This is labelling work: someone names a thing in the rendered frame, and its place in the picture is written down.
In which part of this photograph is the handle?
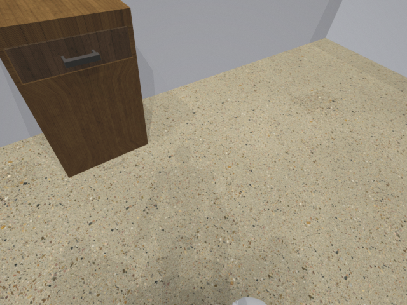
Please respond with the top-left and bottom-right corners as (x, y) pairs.
(61, 50), (101, 68)

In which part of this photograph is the cabinet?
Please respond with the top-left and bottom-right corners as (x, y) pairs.
(0, 0), (148, 178)

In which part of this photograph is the drawer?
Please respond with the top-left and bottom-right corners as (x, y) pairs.
(4, 26), (132, 84)

